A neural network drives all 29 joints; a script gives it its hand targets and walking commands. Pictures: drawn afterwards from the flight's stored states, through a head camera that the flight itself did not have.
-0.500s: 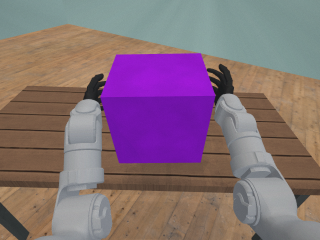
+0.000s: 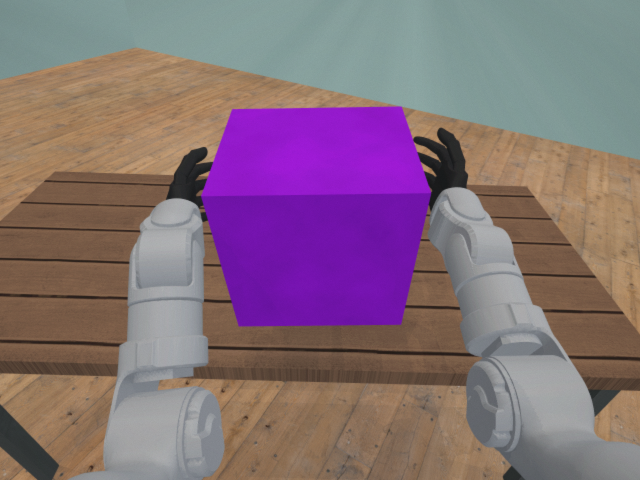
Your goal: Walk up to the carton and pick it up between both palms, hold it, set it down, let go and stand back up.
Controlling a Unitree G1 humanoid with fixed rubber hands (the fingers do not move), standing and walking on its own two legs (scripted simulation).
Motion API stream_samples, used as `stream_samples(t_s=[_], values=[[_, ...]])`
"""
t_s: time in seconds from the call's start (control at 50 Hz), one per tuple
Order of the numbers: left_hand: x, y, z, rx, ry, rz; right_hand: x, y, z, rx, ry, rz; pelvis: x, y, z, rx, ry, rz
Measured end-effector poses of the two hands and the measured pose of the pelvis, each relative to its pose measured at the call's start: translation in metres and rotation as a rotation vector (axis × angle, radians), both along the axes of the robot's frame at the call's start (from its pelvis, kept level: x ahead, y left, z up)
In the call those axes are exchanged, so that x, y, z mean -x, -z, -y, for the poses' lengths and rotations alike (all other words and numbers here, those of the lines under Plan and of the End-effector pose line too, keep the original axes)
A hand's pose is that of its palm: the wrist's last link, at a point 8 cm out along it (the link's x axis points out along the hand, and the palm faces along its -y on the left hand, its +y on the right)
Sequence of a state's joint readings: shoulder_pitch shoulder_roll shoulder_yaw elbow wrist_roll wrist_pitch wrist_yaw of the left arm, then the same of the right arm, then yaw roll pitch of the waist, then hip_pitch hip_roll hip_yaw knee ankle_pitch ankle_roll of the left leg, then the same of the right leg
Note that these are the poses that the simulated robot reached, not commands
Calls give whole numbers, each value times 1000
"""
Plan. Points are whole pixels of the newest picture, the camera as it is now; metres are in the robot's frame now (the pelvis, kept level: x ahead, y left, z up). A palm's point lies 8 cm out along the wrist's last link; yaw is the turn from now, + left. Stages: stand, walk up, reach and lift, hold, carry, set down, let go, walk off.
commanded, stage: hold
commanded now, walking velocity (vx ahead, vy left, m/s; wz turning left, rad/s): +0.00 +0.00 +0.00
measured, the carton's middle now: (318, 219) +0.40 +0.01 +0.16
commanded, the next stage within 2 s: set down in 0.20 s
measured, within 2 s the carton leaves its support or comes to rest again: neither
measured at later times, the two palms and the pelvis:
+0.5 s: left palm (191, 198) +0.37 +0.16 +0.22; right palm (455, 174) +0.38 -0.16 +0.24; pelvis +0.00 +0.00 +0.00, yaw +0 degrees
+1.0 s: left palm (220, 220) +0.42 +0.14 +0.14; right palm (444, 209) +0.42 -0.17 +0.17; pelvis +0.05 +0.01 +0.00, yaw +0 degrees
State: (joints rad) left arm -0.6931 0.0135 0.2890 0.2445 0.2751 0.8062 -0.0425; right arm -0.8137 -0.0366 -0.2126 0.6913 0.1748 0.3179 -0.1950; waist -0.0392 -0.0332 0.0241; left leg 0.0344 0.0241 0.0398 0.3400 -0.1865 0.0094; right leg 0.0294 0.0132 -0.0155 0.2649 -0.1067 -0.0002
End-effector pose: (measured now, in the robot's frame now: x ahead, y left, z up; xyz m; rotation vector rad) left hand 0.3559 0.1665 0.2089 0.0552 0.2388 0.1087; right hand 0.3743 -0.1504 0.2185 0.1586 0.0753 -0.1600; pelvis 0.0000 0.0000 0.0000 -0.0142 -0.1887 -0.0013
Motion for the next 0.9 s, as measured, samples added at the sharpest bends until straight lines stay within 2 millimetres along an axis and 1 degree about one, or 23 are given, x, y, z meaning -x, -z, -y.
stream_samples(t_s=[0.28, 0.38, 0.54, 0.58, 0.64, 0.68, 0.72, 0.82, 0.9], values=[[-1, 0, 0, 0, 2, 1, -1, -1, 0, -9, 3, 3, -1, 0, 0, 0, 0, -1], [-4, -3, 4, -3, 17, 22, 0, -10, 3, -9, 19, 31, -1, 0, 0, 0, 0, -1], [-13, -10, 7, -8, 39, 102, -6, -29, 6, 106, 26, 132, -6, 0, 0, 0, 0, -6], [-17, -7, 8, -9, 54, 109, -8, -34, 7, 142, 26, 168, -8, 0, 0, 0, -1, -6], [-25, 4, 10, -18, 80, 84, -13, -36, 7, 185, 22, 208, -13, 0, 0, -1, -1, 2], [-31, 14, 12, -24, 95, 58, -17, -33, 8, 203, 21, 221, -16, 0, 0, -1, -1, 8], [-37, 21, 14, -23, 104, 48, -22, -25, 10, 211, 24, 219, -19, 0, 0, -1, -1, 10], [-53, 39, 19, -15, 108, 34, -34, 8, 18, 188, 46, 200, -30, -1, 0, 0, -2, -2], [-64, 52, 24, 2, 101, 28, -39, 35, 24, 140, 75, 164, -41, -1, -2, 2, -2, -17]])
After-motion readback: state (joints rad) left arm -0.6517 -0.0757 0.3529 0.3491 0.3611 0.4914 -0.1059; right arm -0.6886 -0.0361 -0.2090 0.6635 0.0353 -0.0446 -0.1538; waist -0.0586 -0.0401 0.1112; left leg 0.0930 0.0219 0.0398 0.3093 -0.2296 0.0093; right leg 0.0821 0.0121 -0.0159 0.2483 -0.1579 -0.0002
